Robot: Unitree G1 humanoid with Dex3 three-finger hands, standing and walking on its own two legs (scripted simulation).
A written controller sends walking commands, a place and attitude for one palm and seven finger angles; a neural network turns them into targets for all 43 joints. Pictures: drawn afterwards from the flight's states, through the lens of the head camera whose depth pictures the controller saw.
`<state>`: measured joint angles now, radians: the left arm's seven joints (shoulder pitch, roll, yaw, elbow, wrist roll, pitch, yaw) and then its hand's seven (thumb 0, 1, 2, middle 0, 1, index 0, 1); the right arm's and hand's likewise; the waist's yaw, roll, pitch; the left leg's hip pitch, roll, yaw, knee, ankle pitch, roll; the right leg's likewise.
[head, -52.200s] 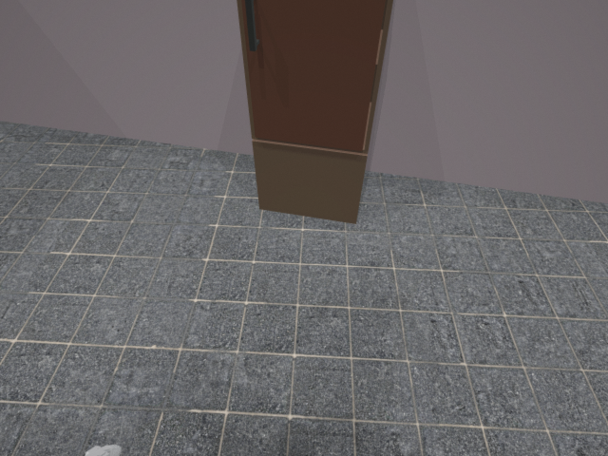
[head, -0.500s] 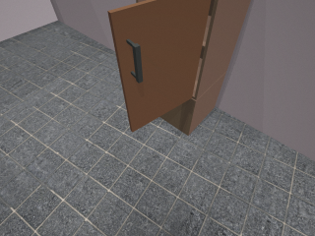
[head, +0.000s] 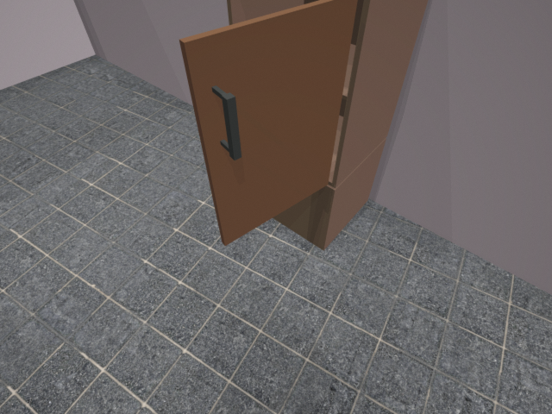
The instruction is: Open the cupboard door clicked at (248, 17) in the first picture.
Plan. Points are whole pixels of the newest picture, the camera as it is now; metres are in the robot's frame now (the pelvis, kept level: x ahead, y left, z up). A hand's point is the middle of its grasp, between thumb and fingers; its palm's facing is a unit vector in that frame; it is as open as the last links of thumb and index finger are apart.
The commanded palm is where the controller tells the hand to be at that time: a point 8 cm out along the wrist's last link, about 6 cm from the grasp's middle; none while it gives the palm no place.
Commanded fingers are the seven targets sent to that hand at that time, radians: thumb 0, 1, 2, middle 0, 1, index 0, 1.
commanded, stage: look to check the result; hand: left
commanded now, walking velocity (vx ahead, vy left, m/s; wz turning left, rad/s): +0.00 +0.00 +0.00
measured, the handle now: (226, 124) +0.63 +0.13 +0.08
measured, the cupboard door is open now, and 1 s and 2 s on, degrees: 78 78 78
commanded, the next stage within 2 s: stand and wait in 0.62 s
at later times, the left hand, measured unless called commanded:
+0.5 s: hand out of the picture +0.07 +0.23 -0.16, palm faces +0.00 -0.95 -0.32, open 7.4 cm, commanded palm none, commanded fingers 0.00 0.90 0.90 -0.20 -0.30 -0.20 -0.30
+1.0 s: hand out of the picture +0.10 +0.22 -0.15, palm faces -0.02 -0.95 -0.32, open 7.4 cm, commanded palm none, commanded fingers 0.00 0.90 0.90 -0.20 -0.30 -0.20 -0.30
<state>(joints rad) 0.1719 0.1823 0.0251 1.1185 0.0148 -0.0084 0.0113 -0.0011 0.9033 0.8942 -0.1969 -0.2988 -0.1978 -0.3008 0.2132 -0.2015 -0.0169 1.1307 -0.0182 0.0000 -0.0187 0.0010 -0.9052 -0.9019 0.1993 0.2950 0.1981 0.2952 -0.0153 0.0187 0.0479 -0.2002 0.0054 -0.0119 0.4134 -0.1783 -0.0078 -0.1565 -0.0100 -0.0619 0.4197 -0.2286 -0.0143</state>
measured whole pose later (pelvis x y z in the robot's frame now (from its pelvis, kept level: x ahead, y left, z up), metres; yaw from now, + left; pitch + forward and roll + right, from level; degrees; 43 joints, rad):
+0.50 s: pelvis +0.02 -0.01 +0.00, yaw +0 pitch -2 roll +0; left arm 0.14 0.28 0.03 1.15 0.01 -0.01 0.00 0.00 0.90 0.89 -0.20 -0.30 -0.20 -0.30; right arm 0.12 -0.30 -0.02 1.13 -0.01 0.00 -0.01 0.00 -0.90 -0.90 0.20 0.30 0.20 0.30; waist 0.00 0.03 0.07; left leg -0.15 0.02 -0.01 0.35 -0.17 -0.02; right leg -0.10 0.00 -0.06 0.35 -0.21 -0.02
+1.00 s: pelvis +0.03 -0.01 +0.01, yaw -1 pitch -2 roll +0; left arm 0.12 0.29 0.02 1.13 0.01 -0.02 0.00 0.00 0.90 0.89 -0.20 -0.30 -0.20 -0.30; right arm 0.12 -0.30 -0.01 1.14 -0.01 0.00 -0.01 0.00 -0.90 -0.90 0.20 0.30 0.20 0.30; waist -0.01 0.02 0.06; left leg -0.11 0.03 -0.01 0.32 -0.18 -0.03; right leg -0.07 0.01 -0.06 0.31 -0.22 -0.03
